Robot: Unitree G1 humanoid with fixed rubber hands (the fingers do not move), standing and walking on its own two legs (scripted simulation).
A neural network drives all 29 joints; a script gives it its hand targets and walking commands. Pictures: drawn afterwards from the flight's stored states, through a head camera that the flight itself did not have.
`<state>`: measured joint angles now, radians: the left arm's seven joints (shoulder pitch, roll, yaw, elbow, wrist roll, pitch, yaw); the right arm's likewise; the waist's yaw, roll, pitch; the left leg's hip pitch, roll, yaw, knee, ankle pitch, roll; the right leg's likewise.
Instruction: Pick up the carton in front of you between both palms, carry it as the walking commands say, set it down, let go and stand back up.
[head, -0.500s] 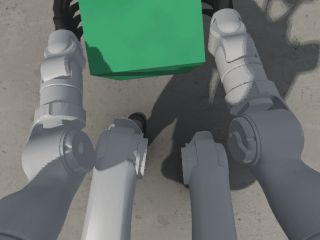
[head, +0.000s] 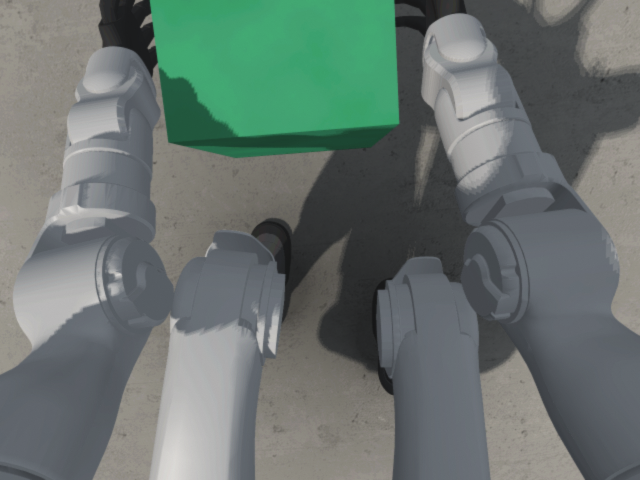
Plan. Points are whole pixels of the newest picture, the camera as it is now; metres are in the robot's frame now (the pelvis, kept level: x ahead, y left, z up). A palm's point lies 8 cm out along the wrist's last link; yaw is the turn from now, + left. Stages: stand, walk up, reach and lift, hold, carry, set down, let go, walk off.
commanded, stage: set down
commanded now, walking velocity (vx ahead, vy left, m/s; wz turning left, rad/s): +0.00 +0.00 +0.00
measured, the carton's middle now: (288, 59) +0.51 +0.11 -0.25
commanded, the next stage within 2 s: let go in 1.66 s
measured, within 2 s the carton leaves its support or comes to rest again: rests again in 0.36 s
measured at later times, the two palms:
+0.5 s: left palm (121, 76) +0.46 +0.28 -0.19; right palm (465, 29) +0.54 -0.07 -0.20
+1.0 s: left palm (10, 34) +0.47 +0.30 -0.07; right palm out of the picture +0.57 -0.07 -0.06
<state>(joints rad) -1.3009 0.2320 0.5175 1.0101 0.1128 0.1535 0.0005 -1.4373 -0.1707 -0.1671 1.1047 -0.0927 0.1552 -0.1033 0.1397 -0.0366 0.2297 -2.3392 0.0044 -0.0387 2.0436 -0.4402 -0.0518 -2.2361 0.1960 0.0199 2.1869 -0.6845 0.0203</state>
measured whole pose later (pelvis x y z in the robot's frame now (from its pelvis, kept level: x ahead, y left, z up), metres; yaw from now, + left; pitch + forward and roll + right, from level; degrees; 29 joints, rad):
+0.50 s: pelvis -0.01 +0.01 -0.01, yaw +0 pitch +38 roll +2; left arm -1.36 0.32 0.45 1.22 -0.05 -0.01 0.05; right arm -1.48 -0.32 -0.01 1.15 0.05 0.09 -0.09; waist 0.14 -0.01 0.34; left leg -2.32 0.03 0.00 2.06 -0.42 -0.03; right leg -2.23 0.14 0.02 2.22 -0.66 0.02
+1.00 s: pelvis -0.01 +0.02 +0.05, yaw +1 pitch +42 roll -1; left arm -1.16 0.27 0.30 0.88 -0.14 0.11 0.10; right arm -1.34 -0.33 -0.11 1.00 0.07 0.17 -0.09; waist 0.15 -0.05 0.12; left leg -2.21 -0.01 -0.01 1.88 -0.41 0.00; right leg -2.09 0.07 0.00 2.01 -0.65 0.01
